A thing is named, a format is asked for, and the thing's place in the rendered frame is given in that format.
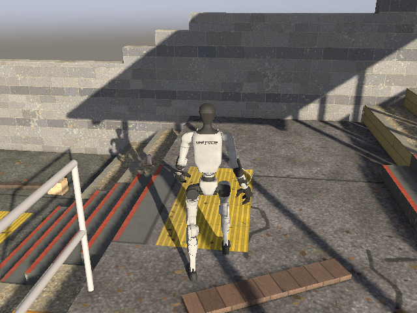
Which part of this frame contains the robot right hand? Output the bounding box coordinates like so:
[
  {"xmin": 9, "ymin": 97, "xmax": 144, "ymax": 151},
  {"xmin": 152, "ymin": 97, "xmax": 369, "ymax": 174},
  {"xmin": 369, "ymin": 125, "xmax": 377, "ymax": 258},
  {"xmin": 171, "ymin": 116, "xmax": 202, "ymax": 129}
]
[{"xmin": 237, "ymin": 186, "xmax": 252, "ymax": 205}]

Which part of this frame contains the left robot forearm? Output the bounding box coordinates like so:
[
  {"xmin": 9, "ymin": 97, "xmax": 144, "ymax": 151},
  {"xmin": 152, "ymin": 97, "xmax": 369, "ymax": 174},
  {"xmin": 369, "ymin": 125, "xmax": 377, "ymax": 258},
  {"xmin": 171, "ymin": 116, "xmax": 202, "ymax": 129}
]
[{"xmin": 175, "ymin": 156, "xmax": 184, "ymax": 175}]

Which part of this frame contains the humanoid robot torso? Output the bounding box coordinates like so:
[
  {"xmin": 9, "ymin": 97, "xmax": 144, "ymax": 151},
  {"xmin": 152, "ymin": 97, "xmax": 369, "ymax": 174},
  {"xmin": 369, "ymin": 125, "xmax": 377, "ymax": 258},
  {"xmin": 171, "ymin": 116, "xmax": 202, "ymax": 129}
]
[{"xmin": 192, "ymin": 128, "xmax": 223, "ymax": 196}]

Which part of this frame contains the left robot upper arm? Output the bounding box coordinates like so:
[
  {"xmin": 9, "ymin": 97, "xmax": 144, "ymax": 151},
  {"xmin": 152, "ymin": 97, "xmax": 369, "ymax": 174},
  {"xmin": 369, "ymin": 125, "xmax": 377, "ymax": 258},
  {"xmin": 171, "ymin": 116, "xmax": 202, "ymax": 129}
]
[{"xmin": 177, "ymin": 131, "xmax": 195, "ymax": 166}]

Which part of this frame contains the right robot upper arm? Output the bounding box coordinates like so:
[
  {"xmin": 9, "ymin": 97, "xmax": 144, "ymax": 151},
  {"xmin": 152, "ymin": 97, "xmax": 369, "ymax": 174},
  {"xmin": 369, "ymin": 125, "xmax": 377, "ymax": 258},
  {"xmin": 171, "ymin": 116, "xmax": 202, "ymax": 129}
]
[{"xmin": 221, "ymin": 131, "xmax": 238, "ymax": 169}]

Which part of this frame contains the robot left hand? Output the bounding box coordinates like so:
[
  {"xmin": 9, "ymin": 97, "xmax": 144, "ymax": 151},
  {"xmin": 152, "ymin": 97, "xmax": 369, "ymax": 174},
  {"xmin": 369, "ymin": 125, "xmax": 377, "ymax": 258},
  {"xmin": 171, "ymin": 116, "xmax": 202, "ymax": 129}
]
[{"xmin": 175, "ymin": 171, "xmax": 191, "ymax": 183}]

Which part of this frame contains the right robot forearm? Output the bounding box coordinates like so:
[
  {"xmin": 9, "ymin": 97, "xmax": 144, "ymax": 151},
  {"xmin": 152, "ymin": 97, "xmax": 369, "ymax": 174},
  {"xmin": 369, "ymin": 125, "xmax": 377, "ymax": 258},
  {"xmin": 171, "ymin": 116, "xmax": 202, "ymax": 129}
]
[{"xmin": 233, "ymin": 159, "xmax": 249, "ymax": 189}]

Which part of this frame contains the right robot shin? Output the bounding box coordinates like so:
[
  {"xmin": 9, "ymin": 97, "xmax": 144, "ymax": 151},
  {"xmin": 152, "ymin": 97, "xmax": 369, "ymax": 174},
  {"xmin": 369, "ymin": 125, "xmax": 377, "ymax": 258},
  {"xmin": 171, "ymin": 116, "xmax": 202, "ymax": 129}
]
[{"xmin": 221, "ymin": 205, "xmax": 230, "ymax": 246}]

